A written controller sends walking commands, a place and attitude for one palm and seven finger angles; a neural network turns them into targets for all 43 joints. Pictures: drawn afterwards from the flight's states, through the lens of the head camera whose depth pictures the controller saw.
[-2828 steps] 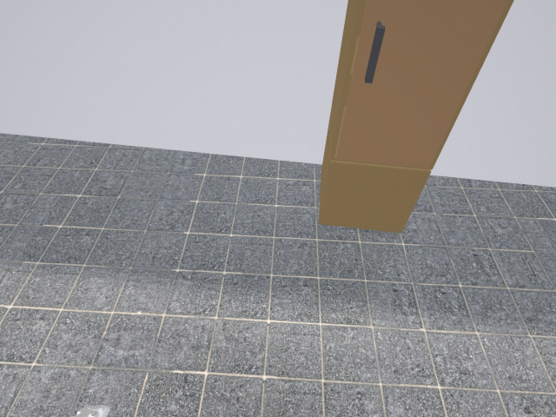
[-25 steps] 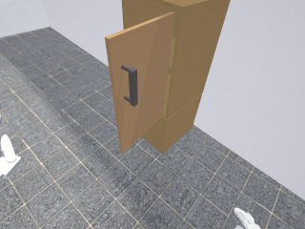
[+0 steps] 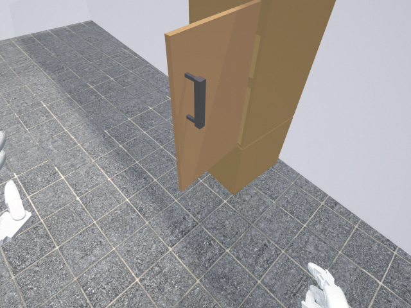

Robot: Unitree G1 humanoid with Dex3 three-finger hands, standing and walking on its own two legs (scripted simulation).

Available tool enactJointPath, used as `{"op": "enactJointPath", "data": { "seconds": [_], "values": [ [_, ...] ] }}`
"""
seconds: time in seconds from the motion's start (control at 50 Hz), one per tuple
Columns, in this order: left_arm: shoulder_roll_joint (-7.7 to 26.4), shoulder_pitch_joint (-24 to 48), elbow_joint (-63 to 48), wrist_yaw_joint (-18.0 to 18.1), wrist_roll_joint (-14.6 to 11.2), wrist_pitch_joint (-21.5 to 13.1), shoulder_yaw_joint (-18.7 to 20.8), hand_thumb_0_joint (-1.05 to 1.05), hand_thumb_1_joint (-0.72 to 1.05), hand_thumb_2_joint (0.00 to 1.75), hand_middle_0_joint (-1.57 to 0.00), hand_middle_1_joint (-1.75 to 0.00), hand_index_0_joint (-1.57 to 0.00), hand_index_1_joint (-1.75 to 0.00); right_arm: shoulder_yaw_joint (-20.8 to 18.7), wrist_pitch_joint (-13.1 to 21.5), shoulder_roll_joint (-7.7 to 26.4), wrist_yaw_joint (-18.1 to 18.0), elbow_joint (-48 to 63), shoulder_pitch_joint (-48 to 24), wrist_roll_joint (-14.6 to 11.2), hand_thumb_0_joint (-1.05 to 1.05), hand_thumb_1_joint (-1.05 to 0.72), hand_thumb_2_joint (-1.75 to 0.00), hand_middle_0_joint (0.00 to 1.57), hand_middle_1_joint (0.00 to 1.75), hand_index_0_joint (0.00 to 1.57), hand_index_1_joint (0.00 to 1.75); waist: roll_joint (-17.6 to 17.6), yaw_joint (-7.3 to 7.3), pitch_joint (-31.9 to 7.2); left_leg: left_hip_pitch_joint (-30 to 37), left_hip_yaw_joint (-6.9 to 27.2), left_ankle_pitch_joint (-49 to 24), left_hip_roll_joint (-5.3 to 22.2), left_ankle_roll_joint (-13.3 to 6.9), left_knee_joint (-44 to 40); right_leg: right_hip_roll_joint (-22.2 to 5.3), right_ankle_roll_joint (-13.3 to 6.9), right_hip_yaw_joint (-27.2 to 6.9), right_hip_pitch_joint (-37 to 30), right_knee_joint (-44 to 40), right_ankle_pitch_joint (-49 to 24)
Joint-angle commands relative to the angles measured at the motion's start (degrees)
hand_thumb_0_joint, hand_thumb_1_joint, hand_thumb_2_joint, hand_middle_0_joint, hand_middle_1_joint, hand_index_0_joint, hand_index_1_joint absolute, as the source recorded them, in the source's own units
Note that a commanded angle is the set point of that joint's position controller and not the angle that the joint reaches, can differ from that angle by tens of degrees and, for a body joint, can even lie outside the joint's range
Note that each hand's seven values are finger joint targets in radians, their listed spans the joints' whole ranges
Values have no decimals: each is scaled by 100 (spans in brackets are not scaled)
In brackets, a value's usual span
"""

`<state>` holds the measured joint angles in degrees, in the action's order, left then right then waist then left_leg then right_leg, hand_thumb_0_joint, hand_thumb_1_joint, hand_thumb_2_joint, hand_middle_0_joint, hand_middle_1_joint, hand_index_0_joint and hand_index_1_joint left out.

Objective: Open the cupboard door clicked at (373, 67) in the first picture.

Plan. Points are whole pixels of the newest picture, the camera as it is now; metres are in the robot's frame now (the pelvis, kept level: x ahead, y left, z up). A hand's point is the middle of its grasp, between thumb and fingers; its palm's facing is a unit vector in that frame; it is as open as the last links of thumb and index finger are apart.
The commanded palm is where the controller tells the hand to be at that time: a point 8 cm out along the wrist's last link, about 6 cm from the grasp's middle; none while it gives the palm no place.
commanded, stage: stop stepping back and stand still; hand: left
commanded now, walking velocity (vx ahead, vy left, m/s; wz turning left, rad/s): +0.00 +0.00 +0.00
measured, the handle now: (194, 101) +0.60 +0.07 +0.08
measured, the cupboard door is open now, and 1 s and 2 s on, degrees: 97 97 97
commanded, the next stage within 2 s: let the arm hang, fingers relaxed in 0.70 s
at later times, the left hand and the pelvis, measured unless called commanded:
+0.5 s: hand out of the picture +0.17 +0.29 +0.16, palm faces +0.43 -0.79 -0.44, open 7.4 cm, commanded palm +0.11 +0.32 +0.18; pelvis -0.03 +0.02 +0.01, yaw +0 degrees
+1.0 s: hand out of the picture +0.09 +0.25 -0.11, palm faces +0.02 -0.93 -0.36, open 7.4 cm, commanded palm none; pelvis -0.05 +0.03 +0.00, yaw +1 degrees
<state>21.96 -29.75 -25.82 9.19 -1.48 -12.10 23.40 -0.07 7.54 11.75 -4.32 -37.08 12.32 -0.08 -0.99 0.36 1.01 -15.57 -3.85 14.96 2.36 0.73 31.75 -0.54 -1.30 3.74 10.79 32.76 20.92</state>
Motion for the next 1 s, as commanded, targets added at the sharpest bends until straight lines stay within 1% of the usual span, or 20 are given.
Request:
{"op": "enactJointPath", "data": {
  "seconds": [0.0, 0.04, 0.08, 0.22, 0.34, 0.5, 0.52, 0.58, 0.62, 0.68, 0.72, 0.76, 0.78, 0.8, 0.84, 0.88, 0.9, 0.92, 0.96, 0.98],
  "values": [
    [1060, 99, -1373, 64, -63, -365, 711, 0, 90, 90, -20, -30, -20, -30, -230, 281, 675, 46, 957, -352, -37, 0, -90, -90, 20, 30, 20, 30, 390, -74, -743, 395, 306, -2190, 332, -221, -256, -259, 58, -510, -310, -562, -2758],
    [1046, -69, -1263, 57, -101, -341, 718, 0, 90, 90, -20, -30, -20, -30, -209, 237, 617, 63, 981, -375, -33, 0, -90, -90, 20, 30, 20, 30, 226, -88, -807, 445, 209, -2064, 238, -138, -216, -405, 31, -628, -315, -671, -3142],
    [1072, -92, -1244, 49, -121, -321, 764, 0, 90, 90, -20, -30, -20, -30, -200, 183, 613, 63, 1013, -401, -24, 0, -90, -90, 20, 30, 20, 30, 294, -80, -870, 508, 207, -2019, 226, -124, -330, -362, 52, -608, -315, -717, -3034],
    [1106, 80, -1258, 19, -147, -245, 713, 0, 90, 90, -20, -30, -20, -30, -167, 141, 653, -9, 1088, -546, -2, 0, -90, -90, 20, 30, 20, 30, 585, -50, -507, 376, 354, -1126, 264, -111, -925, -142, 157, -431, -70, -1119, -1630],
    [1010, 191, -1267, 53, -110, -228, 588, 0, 90, 90, -20, -30, -20, -30, -152, 214, 661, -40, 1088, -529, 10, 0, -90, -90, 20, 30, 20, 30, 626, -46, -411, 186, 476, -347, 249, -121, -1270, -70, 187, -338, -180, -1315, -1071],
    [993, 24, -1240, 83, -89, -227, 595, 0, 90, 90, -20, -30, -20, -30, -196, 259, 706, -41, 1060, -483, 2, 0, -90, -90, 20, 30, 20, 30, 632, -33, -441, 152, 482, -188, 196, -96, -1335, -34, 188, -300, -232, -1422, -959],
    [1095, -32, -1202, 87, -83, -225, 686, 0, 90, 90, -20, -30, -20, -30, -204, 276, 706, -52, 1047, -515, 15, 0, -90, -90, 20, 30, 20, 30, 636, -27, -435, 182, 470, -91, 191, -87, -1339, -57, 181, -314, -174, -1484, -880],
    [1012, -41, -1091, 81, -98, -221, 637, 0, 90, 90, -20, -30, -20, -30, -199, 254, 692, -47, 1026, -477, 7, 0, -90, -90, 20, 30, 20, 30, 433, -32, -443, 163, 469, -229, 185, -95, -1280, -60, 185, -333, -209, -1500, -965],
    [1097, -7, -1096, 78, -90, -213, 689, 0, 90, 90, -20, -30, -20, -30, -219, 264, 713, -53, 1019, -524, 15, 0, -90, -90, 20, 30, 20, 30, 485, -34, -406, 214, 430, -141, 162, -76, -1256, -85, 179, -351, -97, -1590, -856],
    [958, 55, -1098, 69, -89, -212, 555, 0, 90, 90, -20, -30, -20, -30, -201, 250, 692, -44, 1022, -490, 3, 0, -90, -90, 20, 30, 20, 30, 516, -43, -365, 190, 439, -84, 157, -84, -1271, -72, 177, -356, -86, -1588, -810],
    [1094, 63, -1129, 76, -82, -209, 671, 0, 90, 90, -20, -30, -20, -30, -212, 266, 714, -57, 1009, -521, 20, 0, -90, -90, 20, 30, 20, 30, 583, -32, -375, 208, 457, -17, 159, -68, -1316, -54, 175, -342, -51, -1608, -725],
    [975, 85, -1144, 68, -81, -205, 569, 0, 90, 90, -20, -30, -20, -30, -191, 250, 688, -53, 1017, -498, 11, 0, -90, -90, 20, 30, 20, 30, 573, -38, -348, 150, 482, -62, 172, -81, -1336, -41, 183, -316, -120, -1553, -795],
    [75, 460, 3439, -739, 384, 668, -1710, 0, 90, 90, -20, -30, -20, -30, -441, 397, 1846, 511, -547, -808, 13, 0, -90, -90, 20, 30, 20, 30, 678, -262, 30, -544, 841, -1241, 488, -203, -479, -455, 1, -65, 568, -537, -1245],
    [32, 507, 3595, -864, 291, 1074, -1583, 0, 90, 90, -20, -30, -20, -30, -424, -66, 1528, 505, -505, -379, -27, 0, -90, -90, 20, 30, 20, 30, 811, -176, -307, -180, 697, -1454, 586, -213, -597, -424, -19, -312, 672, -556, -857],
    [-34, 722, 4009, -914, 335, 1146, -1702, 0, 90, 90, -20, -30, -20, -30, -337, -287, 1463, 463, -465, -343, 78, 0, -90, -90, 20, 30, 20, 30, 368, -99, -448, -565, 1028, -842, 735, -462, -793, -264, -51, -243, 438, -194, -313],
    [107, 960, 4688, -932, 367, 1135, -1761, 0, 90, 90, -20, -30, -20, -30, -278, -403, 1461, 463, -569, -504, 141, 0, -90, -90, 20, 30, 20, 30, -465, -4, -389, -643, 1056, -435, 603, -480, -794, -335, -106, -338, 297, -410, -379],
    [177, 1129, 5076, -927, 377, 1126, -1788, 0, 90, 90, -20, -30, -20, -30, -272, -461, 1417, 468, -667, -473, 149, 0, -90, -90, 20, 30, 20, 30, -885, -23, -453, -432, 943, -510, 467, -425, -609, -487, -159, -466, 358, -636, -487],
    [197, 1316, 5448, -907, 370, 1140, -1845, 0, 90, 90, -20, -30, -20, -30, -248, -538, 1318, 476, -748, -410, 141, 0, -90, -90, 20, 30, 20, 30, -1063, -84, -388, -239, 816, -514, 337, -350, -466, -652, -238, -619, 569, -845, -369],
    [80, 1584, 6166, -863, 324, 1215, -2005, 0, 90, 90, -20, -30, -20, -30, -143, -695, 936, 478, -1016, -283, 172, 0, -90, -90, 20, 30, 20, 30, -851, -172, -201, 86, 525, -493, 100, -230, -194, -907, -331, -767, 952, -1145, -228],
    [15, 1674, 6482, -844, 304, 1240, -2067, 0, 90, 90, -20, -30, -20, -30, -110, -754, 805, 473, -1157, -192, 178, 0, -90, -90, 20, 30, 20, 30, -566, -207, -132, 202, 477, -433, 69, -192, -172, -933, -352, -772, 1076, -1215, -53]
  ]
}}
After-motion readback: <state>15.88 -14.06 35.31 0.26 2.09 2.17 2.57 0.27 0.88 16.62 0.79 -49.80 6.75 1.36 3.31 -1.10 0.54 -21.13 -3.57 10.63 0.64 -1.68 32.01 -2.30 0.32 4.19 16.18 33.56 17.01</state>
